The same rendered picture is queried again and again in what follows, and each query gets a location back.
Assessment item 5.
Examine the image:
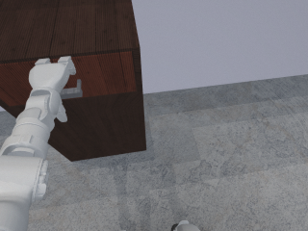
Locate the robot left forearm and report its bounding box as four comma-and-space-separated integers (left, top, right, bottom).
0, 87, 61, 160

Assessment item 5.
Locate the handle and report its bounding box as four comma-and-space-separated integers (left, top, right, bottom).
60, 79, 83, 99

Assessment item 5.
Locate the left robot upper arm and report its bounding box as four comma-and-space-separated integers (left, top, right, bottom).
0, 155, 50, 231

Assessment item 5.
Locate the left robot hand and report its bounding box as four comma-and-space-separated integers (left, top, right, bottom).
29, 56, 76, 122

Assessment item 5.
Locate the robot right shin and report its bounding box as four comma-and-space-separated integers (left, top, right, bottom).
176, 220, 189, 228

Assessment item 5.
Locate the cabinet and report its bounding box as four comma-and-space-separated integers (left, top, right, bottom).
0, 0, 146, 162

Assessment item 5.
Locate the drawer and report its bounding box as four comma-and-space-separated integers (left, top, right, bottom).
0, 51, 136, 106

